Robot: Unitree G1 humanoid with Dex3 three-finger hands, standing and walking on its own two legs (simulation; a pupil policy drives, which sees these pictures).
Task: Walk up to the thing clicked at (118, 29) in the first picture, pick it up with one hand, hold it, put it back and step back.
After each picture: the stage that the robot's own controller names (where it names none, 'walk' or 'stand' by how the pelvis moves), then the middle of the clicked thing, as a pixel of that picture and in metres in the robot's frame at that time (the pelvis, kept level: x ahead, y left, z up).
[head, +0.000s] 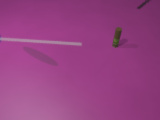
stand; (116, 37) +1.38 -0.40 -0.65
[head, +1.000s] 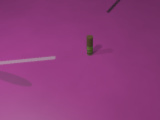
walk; (89, 45) +1.31 +0.01 -0.62
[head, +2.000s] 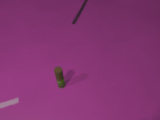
walk; (60, 78) +0.82 +0.25 -0.64
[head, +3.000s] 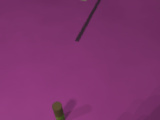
walk; (59, 113) +0.51 +0.22 -0.64
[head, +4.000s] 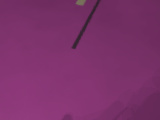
stand; out of the picture +0.38 +0.21 -0.64
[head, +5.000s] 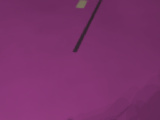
stand; out of the picture +0.36 +0.21 -0.66
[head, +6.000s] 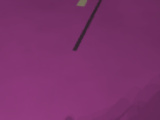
stand; out of the picture +0.37 +0.21 -0.66
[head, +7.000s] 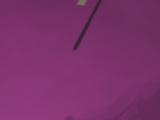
stand; out of the picture +0.36 +0.22 -0.66
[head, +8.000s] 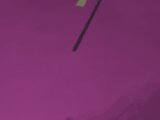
stand; out of the picture +0.36 +0.22 -0.66
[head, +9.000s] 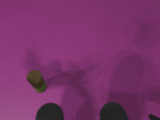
go down; (38, 82) +0.42 +0.22 -0.41
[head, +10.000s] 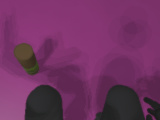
go down; (28, 61) +0.45 +0.24 -0.27
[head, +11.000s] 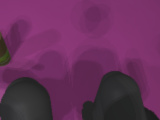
close in; out of the picture +0.44 +0.26 -0.19
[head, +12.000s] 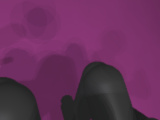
close; out of the picture +0.43 +0.29 -0.16
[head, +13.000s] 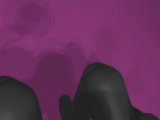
lift; out of the picture +0.41 +0.29 -0.16
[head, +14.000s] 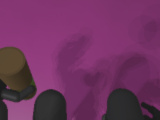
lift; (20, 79) +0.33 +0.21 -0.02
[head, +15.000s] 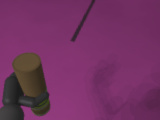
hold; (35, 88) +0.32 +0.17 +0.05
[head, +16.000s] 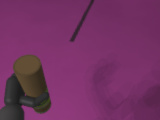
hold; (36, 88) +0.32 +0.17 +0.04
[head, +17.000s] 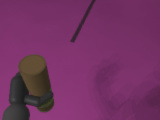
crouch; (40, 87) +0.32 +0.16 +0.04
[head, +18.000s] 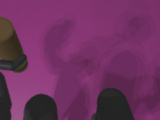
crouch; (10, 51) +0.44 +0.21 -0.05
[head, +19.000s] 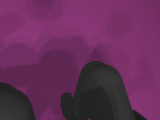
lower; out of the picture +0.43 +0.28 -0.17
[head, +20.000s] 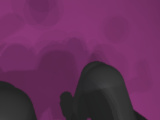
lower; out of the picture +0.43 +0.29 -0.16
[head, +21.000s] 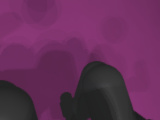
lower; out of the picture +0.43 +0.30 -0.16
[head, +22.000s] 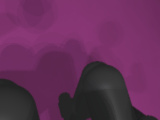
lower; out of the picture +0.43 +0.31 -0.16
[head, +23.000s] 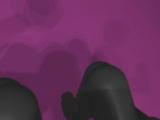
loosen; out of the picture +0.43 +0.29 -0.16
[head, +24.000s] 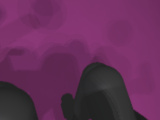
withdraw; out of the picture +0.45 +0.25 -0.16
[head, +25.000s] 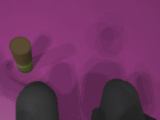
walk; (23, 58) +0.45 +0.24 -0.23
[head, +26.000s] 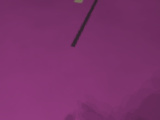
stand; out of the picture +0.38 +0.18 -0.58
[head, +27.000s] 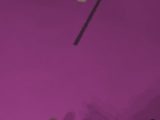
stand; out of the picture +0.40 +0.20 -0.59
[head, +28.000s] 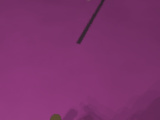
stand; out of the picture +0.40 +0.19 -0.60
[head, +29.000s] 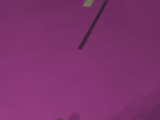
stand; out of the picture +0.41 +0.19 -0.65
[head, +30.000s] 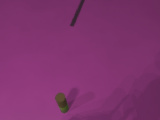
walk; (62, 103) +0.49 +0.19 -0.63
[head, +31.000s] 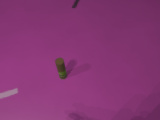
walk; (61, 69) +0.77 +0.20 -0.63
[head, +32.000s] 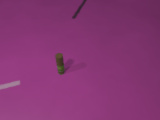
stand; (60, 64) +0.99 +0.22 -0.64
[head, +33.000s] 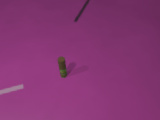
stand; (62, 67) +0.99 +0.22 -0.66
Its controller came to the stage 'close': yes
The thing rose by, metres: 0.68
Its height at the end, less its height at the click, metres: +0.00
